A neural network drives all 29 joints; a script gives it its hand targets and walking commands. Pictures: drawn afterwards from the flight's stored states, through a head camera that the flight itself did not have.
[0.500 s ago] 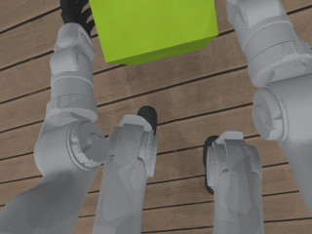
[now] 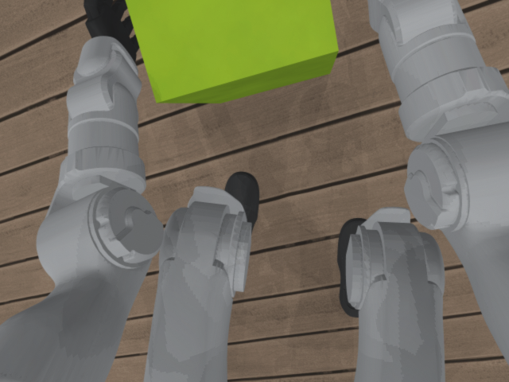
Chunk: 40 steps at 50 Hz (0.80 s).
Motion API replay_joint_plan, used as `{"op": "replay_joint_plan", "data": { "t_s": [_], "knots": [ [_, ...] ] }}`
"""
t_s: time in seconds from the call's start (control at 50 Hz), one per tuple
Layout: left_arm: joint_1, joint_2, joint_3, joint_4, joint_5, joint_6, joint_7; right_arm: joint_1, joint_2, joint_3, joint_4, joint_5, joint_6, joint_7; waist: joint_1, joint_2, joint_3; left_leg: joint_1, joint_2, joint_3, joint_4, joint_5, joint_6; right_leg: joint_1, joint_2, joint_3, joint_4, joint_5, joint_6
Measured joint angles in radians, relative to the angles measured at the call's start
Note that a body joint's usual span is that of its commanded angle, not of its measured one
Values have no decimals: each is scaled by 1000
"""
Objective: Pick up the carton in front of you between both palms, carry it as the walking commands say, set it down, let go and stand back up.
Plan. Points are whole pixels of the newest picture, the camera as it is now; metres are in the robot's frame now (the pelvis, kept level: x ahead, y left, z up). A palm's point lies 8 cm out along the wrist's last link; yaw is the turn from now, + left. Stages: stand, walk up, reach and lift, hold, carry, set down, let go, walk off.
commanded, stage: set down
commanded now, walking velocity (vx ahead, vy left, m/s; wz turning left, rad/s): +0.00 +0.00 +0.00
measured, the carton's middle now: (244, 12) +0.55 +0.11 -0.26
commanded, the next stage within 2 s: let go in 1.34 s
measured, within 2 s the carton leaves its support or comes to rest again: neither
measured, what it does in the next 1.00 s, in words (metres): rises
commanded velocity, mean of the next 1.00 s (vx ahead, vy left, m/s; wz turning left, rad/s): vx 0.00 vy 0.00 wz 0.00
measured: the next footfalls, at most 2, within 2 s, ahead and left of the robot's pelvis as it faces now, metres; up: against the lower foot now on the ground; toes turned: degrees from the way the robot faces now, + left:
none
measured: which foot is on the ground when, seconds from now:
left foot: down 0.00-1.00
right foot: down 0.00-1.00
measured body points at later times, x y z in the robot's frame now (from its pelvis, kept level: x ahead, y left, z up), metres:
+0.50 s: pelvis -0.01 +0.02 +0.01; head +0.37 +0.01 +0.24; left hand +0.51 +0.27 -0.15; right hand +0.62 -0.08 -0.14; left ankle +0.15 +0.14 -0.35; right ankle +0.07 -0.10 -0.35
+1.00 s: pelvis +0.00 +0.02 +0.12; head +0.35 +0.01 +0.41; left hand +0.50 +0.27 +0.01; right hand +0.63 -0.09 +0.01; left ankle +0.15 +0.14 -0.35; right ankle +0.07 -0.10 -0.35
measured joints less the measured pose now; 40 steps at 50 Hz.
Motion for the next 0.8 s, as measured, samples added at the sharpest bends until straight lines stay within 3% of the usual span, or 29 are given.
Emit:
{"op": "replay_joint_plan", "data": {
  "t_s": [0.12, 0.2, 0.32, 0.46, 0.58, 0.7, 0.8],
  "knots": [
    [-29, 13, -33, 99, -53, -82, 36, -11, -72, 101, 19, 82, -27, -27, 16, 15, 39, 8, 9, 7, 5, 6, 10, 8, -12, -2, 1, 9, 5],
    [-32, 56, -114, 157, -155, -125, 77, -22, -169, 200, 28, 200, -39, -49, 19, 26, 71, 8, 21, 23, 6, 13, 30, 8, -28, 0, -2, 17, 9],
    [-26, 106, -248, 132, -309, -143, 98, -49, -241, 312, -2, 326, -42, -35, 17, 24, 93, -1, 40, 48, 14, 23, 62, 0, -46, 7, 1, 28, 17],
    [8, 59, -323, -18, -382, -106, 152, -47, -240, 273, -65, 316, -11, -43, 19, 21, 61, 9, 22, 48, 0, 41, 76, 28, -73, 2, -16, 28, 25],
    [72, -8, -348, -151, -340, -27, 208, -27, -249, 215, -51, 309, 45, -37, 35, -19, -5, 64, 5, 21, -57, 43, 70, 98, -86, -25, -88, 30, 16],
    [119, -28, -345, -193, -301, 14, 212, -16, -247, 147, 31, 284, 53, -5, 46, -54, -91, 120, -5, 10, -159, 54, 63, 152, -93, -34, -195, 48, 7],
    [146, -40, -332, -221, -283, 31, 202, 8, -235, 108, 31, 249, 51, 7, 47, -55, -151, 153, -9, 6, -240, 66, 63, 183, -93, -34, -280, 66, 7]
  ]
}}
